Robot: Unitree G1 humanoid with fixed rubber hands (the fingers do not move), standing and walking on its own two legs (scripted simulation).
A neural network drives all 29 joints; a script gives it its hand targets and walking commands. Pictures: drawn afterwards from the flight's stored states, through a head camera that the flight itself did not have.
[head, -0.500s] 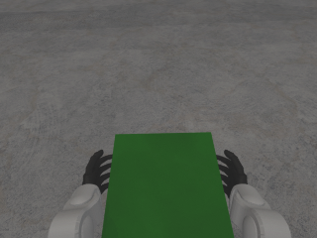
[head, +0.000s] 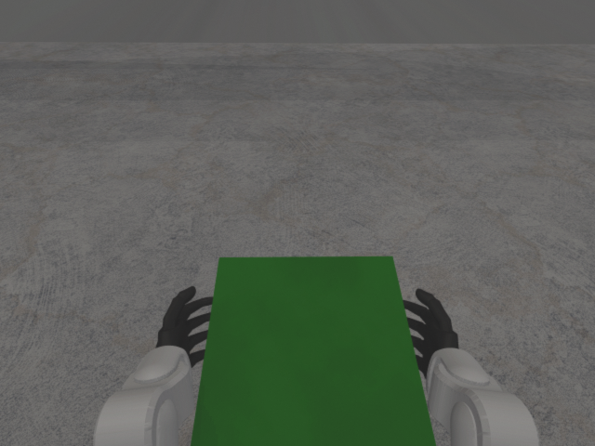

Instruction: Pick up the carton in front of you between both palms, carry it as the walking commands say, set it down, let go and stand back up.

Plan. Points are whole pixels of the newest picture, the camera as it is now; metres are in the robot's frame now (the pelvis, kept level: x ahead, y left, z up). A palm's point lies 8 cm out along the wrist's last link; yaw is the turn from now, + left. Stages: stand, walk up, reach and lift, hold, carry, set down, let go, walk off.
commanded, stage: carry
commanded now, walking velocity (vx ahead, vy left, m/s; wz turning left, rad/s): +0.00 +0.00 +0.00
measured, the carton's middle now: (305, 375) +0.23 +0.00 +0.02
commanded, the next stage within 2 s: hold in 1.52 s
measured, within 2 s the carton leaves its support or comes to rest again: neither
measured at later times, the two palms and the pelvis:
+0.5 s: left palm (169, 373) +0.21 +0.16 +0.08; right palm (434, 374) +0.21 -0.14 +0.08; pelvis -0.02 +0.01 +0.00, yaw +0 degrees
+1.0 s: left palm (185, 372) +0.23 +0.16 +0.03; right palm (419, 374) +0.23 -0.14 +0.03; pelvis -0.04 +0.00 +0.00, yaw +0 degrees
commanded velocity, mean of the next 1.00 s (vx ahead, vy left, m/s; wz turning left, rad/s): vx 0.00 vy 0.00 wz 0.00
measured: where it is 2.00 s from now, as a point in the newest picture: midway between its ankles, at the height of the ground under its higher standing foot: outside the picture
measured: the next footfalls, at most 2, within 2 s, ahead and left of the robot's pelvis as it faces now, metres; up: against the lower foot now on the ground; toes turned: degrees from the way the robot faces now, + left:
none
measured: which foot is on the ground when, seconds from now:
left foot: down 0.00-1.00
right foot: down 0.00-1.00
